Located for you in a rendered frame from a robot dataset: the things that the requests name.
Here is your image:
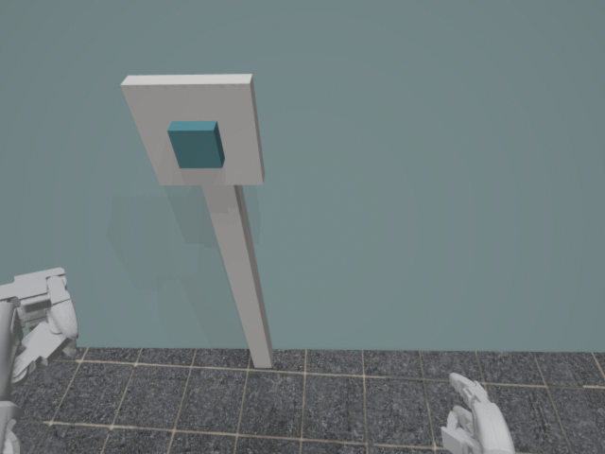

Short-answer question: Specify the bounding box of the left robot forearm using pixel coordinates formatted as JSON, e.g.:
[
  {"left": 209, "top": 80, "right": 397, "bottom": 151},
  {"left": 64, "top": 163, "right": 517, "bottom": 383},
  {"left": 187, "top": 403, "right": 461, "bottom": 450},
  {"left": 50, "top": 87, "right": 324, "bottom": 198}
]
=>
[{"left": 0, "top": 401, "right": 24, "bottom": 454}]

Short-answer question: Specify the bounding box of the panel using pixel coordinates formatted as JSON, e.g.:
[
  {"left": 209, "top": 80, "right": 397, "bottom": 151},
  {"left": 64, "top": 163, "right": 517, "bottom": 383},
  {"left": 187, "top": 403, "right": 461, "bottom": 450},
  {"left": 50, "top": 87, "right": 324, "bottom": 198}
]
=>
[{"left": 120, "top": 74, "right": 273, "bottom": 368}]

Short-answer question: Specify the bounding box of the button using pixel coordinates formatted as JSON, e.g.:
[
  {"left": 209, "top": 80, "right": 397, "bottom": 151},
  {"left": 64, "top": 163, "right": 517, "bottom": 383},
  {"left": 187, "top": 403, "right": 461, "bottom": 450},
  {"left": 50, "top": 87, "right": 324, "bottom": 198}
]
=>
[{"left": 167, "top": 121, "right": 225, "bottom": 168}]

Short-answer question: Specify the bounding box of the robot right hand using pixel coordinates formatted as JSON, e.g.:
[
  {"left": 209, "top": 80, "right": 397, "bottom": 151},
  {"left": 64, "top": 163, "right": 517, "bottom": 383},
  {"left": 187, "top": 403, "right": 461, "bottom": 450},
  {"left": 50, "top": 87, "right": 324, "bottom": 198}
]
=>
[{"left": 441, "top": 373, "right": 516, "bottom": 454}]

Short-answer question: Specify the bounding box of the robot left hand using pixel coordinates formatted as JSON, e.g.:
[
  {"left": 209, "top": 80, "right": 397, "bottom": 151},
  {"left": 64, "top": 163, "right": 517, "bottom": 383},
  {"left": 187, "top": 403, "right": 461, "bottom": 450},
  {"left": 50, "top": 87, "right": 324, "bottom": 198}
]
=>
[{"left": 0, "top": 268, "right": 78, "bottom": 402}]

